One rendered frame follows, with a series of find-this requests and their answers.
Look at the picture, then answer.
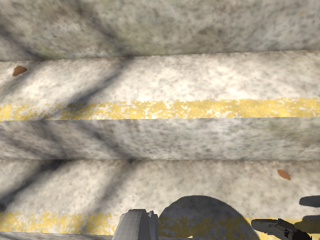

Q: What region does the right robot hand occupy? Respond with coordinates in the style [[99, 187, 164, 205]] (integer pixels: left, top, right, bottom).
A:
[[251, 218, 312, 240]]

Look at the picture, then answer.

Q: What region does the robot left thigh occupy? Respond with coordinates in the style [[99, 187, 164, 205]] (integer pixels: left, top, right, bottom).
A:
[[112, 209, 159, 240]]

